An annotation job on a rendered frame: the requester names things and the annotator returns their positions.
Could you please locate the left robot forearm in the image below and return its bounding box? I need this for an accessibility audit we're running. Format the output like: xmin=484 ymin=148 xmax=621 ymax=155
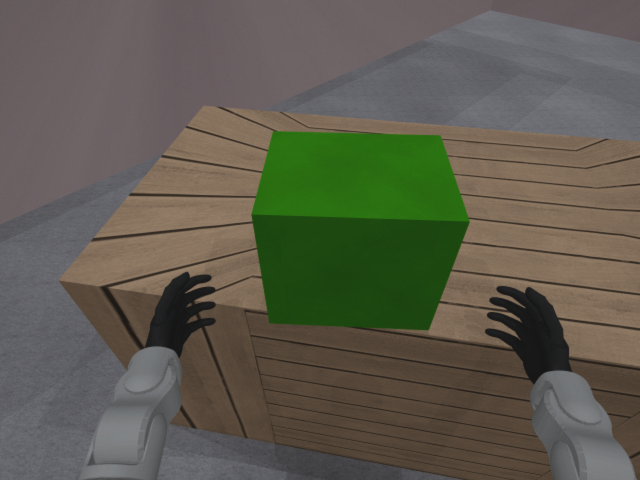
xmin=79 ymin=346 xmax=182 ymax=480

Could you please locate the carton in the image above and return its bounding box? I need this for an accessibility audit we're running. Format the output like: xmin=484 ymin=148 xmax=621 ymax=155
xmin=251 ymin=131 xmax=470 ymax=330

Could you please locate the left robot hand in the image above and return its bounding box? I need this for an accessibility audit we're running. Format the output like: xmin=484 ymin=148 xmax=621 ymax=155
xmin=145 ymin=272 xmax=216 ymax=358

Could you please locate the right robot forearm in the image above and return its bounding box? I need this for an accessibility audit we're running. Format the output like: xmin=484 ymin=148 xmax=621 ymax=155
xmin=530 ymin=370 xmax=637 ymax=480

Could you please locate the right robot hand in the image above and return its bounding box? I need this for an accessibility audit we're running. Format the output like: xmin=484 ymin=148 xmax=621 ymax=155
xmin=485 ymin=286 xmax=572 ymax=384

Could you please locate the pedestal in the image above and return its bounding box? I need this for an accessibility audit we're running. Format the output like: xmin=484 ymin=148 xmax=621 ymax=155
xmin=58 ymin=106 xmax=640 ymax=480

